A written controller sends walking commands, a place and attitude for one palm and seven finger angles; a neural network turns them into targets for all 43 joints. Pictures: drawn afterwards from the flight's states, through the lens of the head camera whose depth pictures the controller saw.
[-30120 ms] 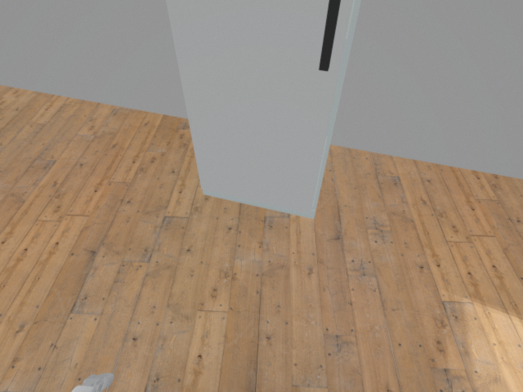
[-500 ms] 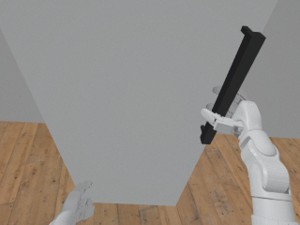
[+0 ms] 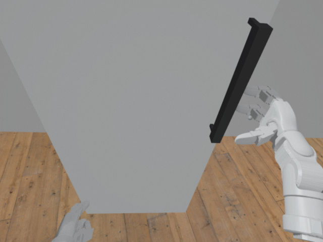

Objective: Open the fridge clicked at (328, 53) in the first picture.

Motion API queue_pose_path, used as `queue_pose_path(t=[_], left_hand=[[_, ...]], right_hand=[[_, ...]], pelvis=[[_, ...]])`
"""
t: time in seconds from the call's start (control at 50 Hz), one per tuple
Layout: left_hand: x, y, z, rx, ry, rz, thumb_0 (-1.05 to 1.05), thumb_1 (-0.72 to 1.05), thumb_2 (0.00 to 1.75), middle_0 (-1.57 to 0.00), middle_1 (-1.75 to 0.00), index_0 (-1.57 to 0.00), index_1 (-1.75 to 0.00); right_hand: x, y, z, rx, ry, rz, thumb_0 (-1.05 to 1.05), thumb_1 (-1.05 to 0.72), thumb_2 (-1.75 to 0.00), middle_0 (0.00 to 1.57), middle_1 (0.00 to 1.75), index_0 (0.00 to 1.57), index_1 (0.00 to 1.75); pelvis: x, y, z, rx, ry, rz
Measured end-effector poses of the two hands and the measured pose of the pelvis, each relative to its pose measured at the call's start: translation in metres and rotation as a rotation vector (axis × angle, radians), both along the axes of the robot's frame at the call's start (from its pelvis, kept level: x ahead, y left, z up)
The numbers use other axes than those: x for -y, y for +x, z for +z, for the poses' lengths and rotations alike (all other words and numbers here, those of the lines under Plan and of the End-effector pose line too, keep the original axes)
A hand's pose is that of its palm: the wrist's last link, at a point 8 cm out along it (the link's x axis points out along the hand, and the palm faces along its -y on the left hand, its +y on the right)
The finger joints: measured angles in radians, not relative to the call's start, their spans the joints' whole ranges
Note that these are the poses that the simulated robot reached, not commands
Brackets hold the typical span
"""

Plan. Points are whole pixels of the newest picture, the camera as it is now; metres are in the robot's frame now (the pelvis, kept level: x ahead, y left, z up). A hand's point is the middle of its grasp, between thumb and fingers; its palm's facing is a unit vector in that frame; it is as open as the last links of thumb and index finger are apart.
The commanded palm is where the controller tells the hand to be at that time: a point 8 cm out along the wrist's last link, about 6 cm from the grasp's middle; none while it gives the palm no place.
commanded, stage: move the hooked fingers beside the handle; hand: right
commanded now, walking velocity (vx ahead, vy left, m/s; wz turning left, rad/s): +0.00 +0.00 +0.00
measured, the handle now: (230, 90) +0.43 -0.14 +0.20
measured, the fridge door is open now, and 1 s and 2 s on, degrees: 0 0 0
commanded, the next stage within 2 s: none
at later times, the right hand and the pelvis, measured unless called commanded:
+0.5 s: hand (258, 116) +0.36 -0.20 +0.19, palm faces -0.02 +1.00 -0.02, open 14.0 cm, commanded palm +0.34 -0.25 +0.19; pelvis -0.06 -0.03 +0.00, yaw +0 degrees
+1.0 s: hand (263, 109) +0.38 -0.21 +0.20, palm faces -0.05 +1.00 +0.00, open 14.0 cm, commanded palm +0.34 -0.26 +0.19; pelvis -0.02 -0.04 +0.00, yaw +2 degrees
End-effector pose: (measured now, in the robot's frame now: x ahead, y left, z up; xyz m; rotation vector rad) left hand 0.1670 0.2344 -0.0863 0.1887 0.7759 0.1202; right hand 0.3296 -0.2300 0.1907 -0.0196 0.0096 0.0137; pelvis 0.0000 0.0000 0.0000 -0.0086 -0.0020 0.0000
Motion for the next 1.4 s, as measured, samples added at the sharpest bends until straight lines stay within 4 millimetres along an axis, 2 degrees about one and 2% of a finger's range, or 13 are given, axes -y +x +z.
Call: queue_pose_path(t=[0.1, 0.28, 0.44, 0.56, 0.62, 0.7, 0.78, 0.94, 1.04, 1.12, 1.22, 1.3, 1.4], left_hand=[[0.001, -0.018, 0.000, 0.010, 0.006, 0.015, 0.01, 0.91, 0.90, -0.20, -0.30, -0.20, -0.30], [0.008, -0.062, 0.000, 0.003, 0.011, 0.048, 0.01, 0.91, 0.90, -0.20, -0.30, -0.20, -0.30], [0.010, -0.102, -0.010, -0.060, 0.023, 0.086, 0.01, 0.91, 0.90, -0.20, -0.30, -0.20, -0.30], [0.017, -0.117, -0.011, -0.081, 0.036, 0.097, 0.01, 0.91, 0.90, -0.20, -0.30, -0.20, -0.30], [0.021, -0.119, -0.010, -0.079, 0.032, 0.104, 0.01, 0.91, 0.90, -0.20, -0.30, -0.20, -0.30], [0.026, -0.118, -0.010, -0.077, 0.021, 0.110, 0.01, 0.91, 0.90, -0.20, -0.30, -0.20, -0.30], [0.029, -0.114, -0.009, -0.074, 0.016, 0.115, 0.01, 0.91, 0.90, -0.20, -0.30, -0.20, -0.30], [0.033, -0.085, -0.004, -0.050, 0.023, 0.068, 0.01, 0.91, 0.90, -0.20, -0.30, -0.20, -0.30], [0.034, -0.059, 0.001, -0.012, 0.006, 0.057, 0.01, 0.91, 0.90, -0.20, -0.30, -0.20, -0.30], [0.036, -0.040, 0.006, 0.024, -0.005, 0.039, 0.01, 0.91, 0.90, -0.20, -0.30, -0.20, -0.30], [0.039, -0.020, 0.012, 0.059, -0.005, -0.003, 0.01, 0.91, 0.90, -0.20, -0.30, -0.20, -0.30], [0.039, -0.011, 0.014, 0.063, -0.005, -0.027, 0.01, 0.91, 0.90, -0.20, -0.30, -0.20, -0.30], [0.035, -0.010, 0.012, 0.062, -0.016, -0.025, 0.01, 0.91, 0.90, -0.20, -0.30, -0.20, -0.30]], right_hand=[[-0.003, 0.002, -0.010, -0.048, 0.002, 0.016, -0.01, 0.49, -0.30, 0.30, 1.20, 0.30, 1.19], [0.012, 0.003, 0.018, 0.056, 0.007, -0.006, -0.01, 0.50, -0.30, 0.30, 1.20, 0.31, 1.20], [0.025, 0.005, -0.007, -0.057, -0.006, -0.007, -0.01, 0.50, -0.30, 0.30, 1.20, 0.30, 1.20], [0.020, 0.011, 0.012, 0.080, 0.011, 0.022, -0.01, 0.50, -0.30, 0.30, 1.20, 0.30, 1.20], [0.022, 0.020, 0.016, 0.073, 0.018, 0.027, -0.01, 0.50, -0.29, 0.30, 1.20, 0.31, 1.20], [0.030, 0.030, 0.003, -0.017, 0.016, 0.017, -0.01, 0.50, -0.30, 0.30, 1.20, 0.31, 1.20], [0.040, 0.030, -0.010, -0.028, 0.006, -0.002, -0.01, 0.50, -0.30, 0.30, 1.20, 0.31, 1.20], [0.035, 0.025, 0.010, 0.111, 0.020, 0.044, -0.01, 0.50, -0.30, 0.30, 1.20, 0.30, 1.20], [0.038, 0.027, -0.003, 0.001, 0.014, 0.026, -0.01, 0.50, -0.30, 0.30, 1.20, 0.31, 1.20], [0.038, 0.017, -0.011, -0.007, 0.003, 0.012, -0.01, 0.50, -0.30, 0.30, 1.20, 0.30, 1.20], [0.036, 0.000, 0.009, 0.110, -0.002, 0.012, -0.01, 0.50, -0.30, 0.30, 1.20, 0.30, 1.20], [0.035, 0.000, 0.016, 0.085, -0.002, 0.011, -0.01, 0.50, -0.29, 0.30, 1.20, 0.31, 1.20], [0.029, 0.002, 0.000, -0.037, -0.009, 0.013, -0.01, 0.50, -0.29, 0.30, 1.20, 0.30, 1.20]], pelvis=[[0.003, -0.016, -0.001, 0.002, 0.005, -0.003], [0.011, -0.038, -0.001, 0.018, 0.013, 0.008], [0.024, -0.054, -0.002, 0.007, 0.021, 0.007], [0.032, -0.054, -0.001, 0.006, 0.023, 0.013], [0.036, -0.052, -0.001, 0.002, 0.023, 0.018], [0.040, -0.049, -0.001, -0.010, 0.022, 0.026], [0.044, -0.043, 0.000, -0.017, 0.022, 0.037], [0.044, -0.028, 0.001, -0.010, 0.023, 0.027], [0.043, -0.021, 0.001, -0.015, 0.024, 0.028], [0.040, -0.017, 0.001, -0.016, 0.022, 0.029], [0.034, -0.014, 0.001, 0.000, 0.020, 0.018], [0.029, -0.016, 0.001, 0.008, 0.020, 0.002], [0.025, -0.021, 0.001, 0.002, 0.017, -0.003]])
